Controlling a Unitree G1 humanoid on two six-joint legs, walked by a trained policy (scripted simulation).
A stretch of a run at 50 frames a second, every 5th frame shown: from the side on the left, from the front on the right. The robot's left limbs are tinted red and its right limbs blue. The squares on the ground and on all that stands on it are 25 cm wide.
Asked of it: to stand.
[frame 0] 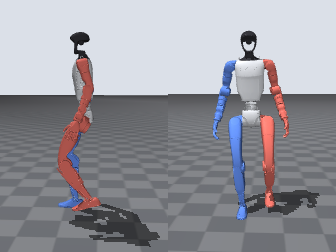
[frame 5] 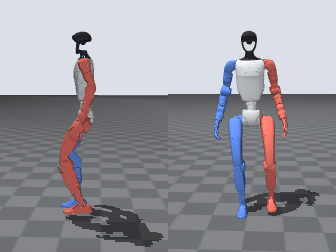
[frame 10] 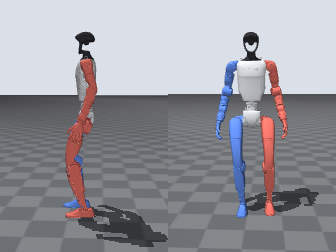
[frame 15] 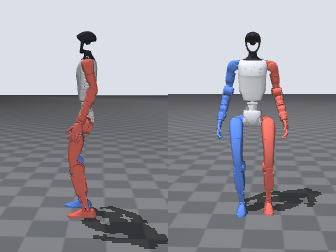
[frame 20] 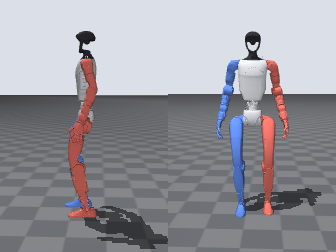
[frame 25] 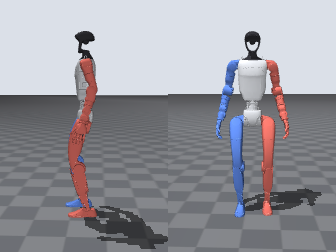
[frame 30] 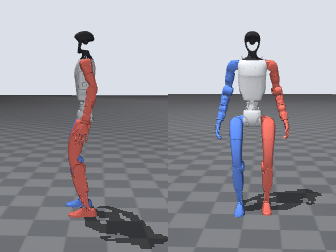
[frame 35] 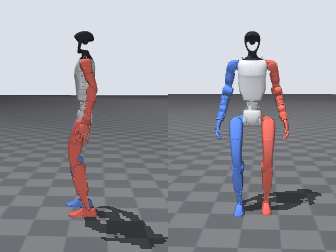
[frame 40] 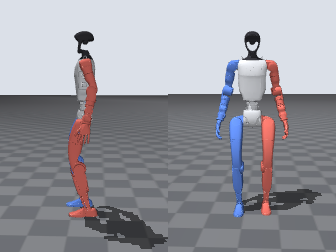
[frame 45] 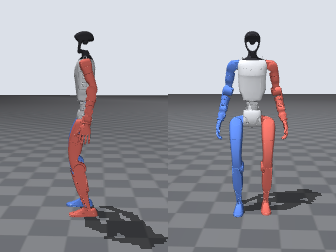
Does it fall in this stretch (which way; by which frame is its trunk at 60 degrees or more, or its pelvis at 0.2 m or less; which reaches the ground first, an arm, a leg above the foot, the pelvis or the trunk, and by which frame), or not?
no
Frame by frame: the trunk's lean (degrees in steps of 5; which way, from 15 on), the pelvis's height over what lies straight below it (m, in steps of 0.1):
0: 5, 0.8
5: 5, 0.8
10: 0, 0.8
15: 0, 0.8
20: 0, 0.8
25: 0, 0.8
30: 0, 0.8
35: 0, 0.8
40: 0, 0.8
45: 0, 0.8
